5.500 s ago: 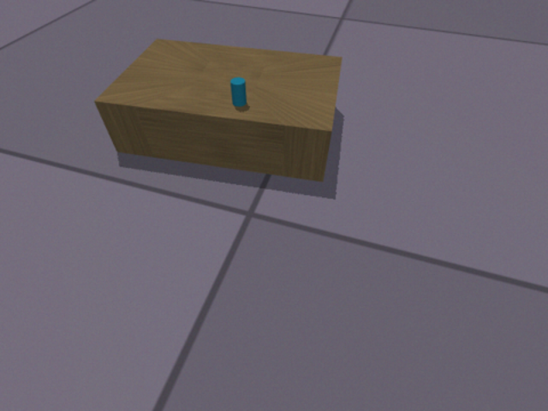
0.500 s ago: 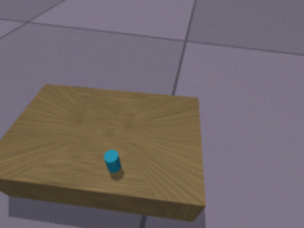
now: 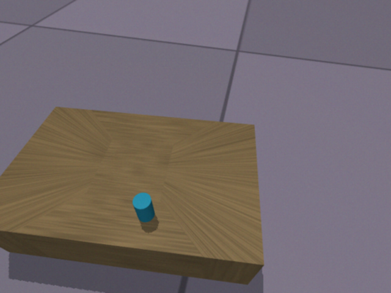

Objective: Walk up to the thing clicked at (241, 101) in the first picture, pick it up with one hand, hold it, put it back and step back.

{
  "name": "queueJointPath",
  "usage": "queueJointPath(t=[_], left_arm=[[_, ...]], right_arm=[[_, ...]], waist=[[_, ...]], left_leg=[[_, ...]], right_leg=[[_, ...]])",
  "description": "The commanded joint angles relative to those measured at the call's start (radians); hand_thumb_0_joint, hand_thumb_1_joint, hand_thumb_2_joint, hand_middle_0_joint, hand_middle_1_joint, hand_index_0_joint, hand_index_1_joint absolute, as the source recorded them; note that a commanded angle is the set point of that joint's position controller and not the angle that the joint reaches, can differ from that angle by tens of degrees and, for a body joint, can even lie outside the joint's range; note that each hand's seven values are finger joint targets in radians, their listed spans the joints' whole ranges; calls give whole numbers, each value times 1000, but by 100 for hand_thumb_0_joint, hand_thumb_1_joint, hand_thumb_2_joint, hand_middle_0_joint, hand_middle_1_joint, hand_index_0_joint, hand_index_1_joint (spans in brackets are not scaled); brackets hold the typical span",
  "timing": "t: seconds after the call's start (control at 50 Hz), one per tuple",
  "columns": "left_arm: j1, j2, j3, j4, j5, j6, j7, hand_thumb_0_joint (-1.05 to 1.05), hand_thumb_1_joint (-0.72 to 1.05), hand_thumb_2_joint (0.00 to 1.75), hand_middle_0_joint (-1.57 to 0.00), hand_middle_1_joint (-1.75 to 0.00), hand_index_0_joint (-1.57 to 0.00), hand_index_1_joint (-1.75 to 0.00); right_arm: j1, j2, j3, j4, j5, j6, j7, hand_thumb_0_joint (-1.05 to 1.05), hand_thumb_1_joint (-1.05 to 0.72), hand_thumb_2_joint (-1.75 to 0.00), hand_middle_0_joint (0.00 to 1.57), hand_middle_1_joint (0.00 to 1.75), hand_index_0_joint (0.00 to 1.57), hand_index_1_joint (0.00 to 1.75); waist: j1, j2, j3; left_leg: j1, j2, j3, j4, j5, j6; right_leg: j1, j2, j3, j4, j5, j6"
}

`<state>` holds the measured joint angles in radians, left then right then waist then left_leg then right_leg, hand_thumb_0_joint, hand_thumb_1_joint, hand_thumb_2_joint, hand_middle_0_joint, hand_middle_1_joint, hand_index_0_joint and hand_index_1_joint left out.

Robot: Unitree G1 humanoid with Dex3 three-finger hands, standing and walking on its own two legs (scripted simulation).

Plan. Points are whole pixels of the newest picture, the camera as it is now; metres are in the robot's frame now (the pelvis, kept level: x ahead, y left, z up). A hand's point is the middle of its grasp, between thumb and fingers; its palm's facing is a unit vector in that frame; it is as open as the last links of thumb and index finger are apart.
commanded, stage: stand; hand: left
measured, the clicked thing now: (144, 207) +0.50 +0.20 -0.40
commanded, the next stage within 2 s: go down in 1.90 s
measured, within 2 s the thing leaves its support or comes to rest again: neither
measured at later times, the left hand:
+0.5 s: hand out of the picture +0.08 +0.25 -0.16, palm faces -0.02 -0.94 -0.34, open 7.4 cm
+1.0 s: hand out of the picture +0.07 +0.26 -0.16, palm faces -0.01 -0.94 -0.34, open 7.4 cm
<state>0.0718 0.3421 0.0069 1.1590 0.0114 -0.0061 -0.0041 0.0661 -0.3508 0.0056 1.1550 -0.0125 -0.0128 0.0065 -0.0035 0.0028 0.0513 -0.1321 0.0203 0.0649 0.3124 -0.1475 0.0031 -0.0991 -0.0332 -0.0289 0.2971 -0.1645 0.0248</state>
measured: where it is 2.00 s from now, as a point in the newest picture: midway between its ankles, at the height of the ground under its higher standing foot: outside the picture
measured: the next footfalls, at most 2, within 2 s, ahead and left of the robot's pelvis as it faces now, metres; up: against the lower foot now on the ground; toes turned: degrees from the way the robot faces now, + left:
none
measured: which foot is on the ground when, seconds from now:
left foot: down 0.00-1.00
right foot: down 0.00-1.00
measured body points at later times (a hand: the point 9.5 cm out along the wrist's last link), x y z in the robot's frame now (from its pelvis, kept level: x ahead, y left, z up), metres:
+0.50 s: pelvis +0.00 +0.00 +0.00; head +0.01 +0.00 +0.45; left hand +0.08 +0.30 -0.13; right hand +0.09 -0.30 -0.13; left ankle +0.02 +0.11 -0.75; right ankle +0.00 -0.13 -0.75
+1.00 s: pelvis +0.00 +0.00 +0.00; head +0.01 +0.00 +0.45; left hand +0.07 +0.31 -0.13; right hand +0.09 -0.30 -0.13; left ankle +0.02 +0.11 -0.75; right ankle +0.00 -0.13 -0.75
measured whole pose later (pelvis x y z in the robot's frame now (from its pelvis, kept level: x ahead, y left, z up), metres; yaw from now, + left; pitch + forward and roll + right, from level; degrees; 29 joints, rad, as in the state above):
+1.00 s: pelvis +0.00 +0.00 +0.00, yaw +1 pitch -2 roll +0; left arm 0.12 0.35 0.00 1.14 0.01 0.00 0.00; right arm 0.10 -0.35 0.01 1.15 -0.01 -0.01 0.01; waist 0.00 0.00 0.04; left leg -0.12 0.01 0.05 0.31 -0.15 0.01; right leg -0.08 -0.05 -0.04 0.29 -0.17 0.03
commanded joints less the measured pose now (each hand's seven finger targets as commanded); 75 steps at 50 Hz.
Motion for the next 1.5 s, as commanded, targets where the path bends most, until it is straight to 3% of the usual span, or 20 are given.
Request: queueJointPath(t=[0.0, 0.18, 0.3, 0.48, 0.7, 1.04, 1.48], left_arm=[[-29, 214, 34, -60, 0, -22, 8, 0, 90, 90, -20, -30, -20, -30], [-29, 218, 34, -65, 0, -24, 10, 0, 90, 90, -20, -30, -20, -30], [-16, 216, 30, -68, -2, -25, 11, 0, 90, 90, -20, -30, -20, -30], [-6, 218, 29, -69, 1, -25, 11, 0, 90, 90, -20, -30, -20, -30], [3, 214, 30, -75, 2, -22, 10, 0, 90, 90, -20, -30, -20, -30], [9, 215, 29, -77, 1, -21, 11, 0, 90, 90, -20, -30, -20, -30], [18, 220, 29, -84, 3, -24, 12, 0, 90, 90, -20, -30, -20, -30]], right_arm=[[-42, -210, -40, -58, 4, -22, -11, 0, -90, -90, 20, 30, 20, 30], [-33, -213, -41, -57, 3, -23, -10, 0, -90, -90, 20, 30, 20, 30], [-33, -212, -42, -56, 4, -24, -10, 0, -90, -90, 20, 30, 20, 30], [-21, -208, -40, -60, 3, -22, -10, 0, -90, -90, 20, 30, 20, 30], [-22, -213, -41, -64, 3, -25, -12, 0, -90, -90, 20, 30, 20, 30], [-15, -215, -43, -64, 4, -21, -11, 0, -90, -90, 20, 30, 20, 30], [-8, -213, -39, -73, 3, -21, -13, 0, -90, -90, 20, 30, 20, 30]], waist=[[1, -3, -94], [-2, -7, -95], [1, -12, -103], [-2, -5, -91], [5, 0, -93], [3, -3, -66], [3, -4, -81]], left_leg=[[33, 131, -123, -58, 58, 12], [37, 130, -125, -53, 81, 13], [55, 131, -127, -43, 152, 10], [37, 128, -126, -54, 101, 14], [42, 132, -130, -58, 129, 15], [30, 124, -140, -61, 86, 13], [34, 123, -134, -43, 141, 19]], right_leg=[[-3, -117, 93, -52, 68, -36], [-1, -121, 90, -50, 76, -36], [-2, -116, 78, -47, 103, -34], [5, -121, 78, -52, 84, -34], [10, -120, 75, -46, 85, -36], [-9, -117, 72, -54, 39, -36], [14, -124, 69, -50, 105, -34]])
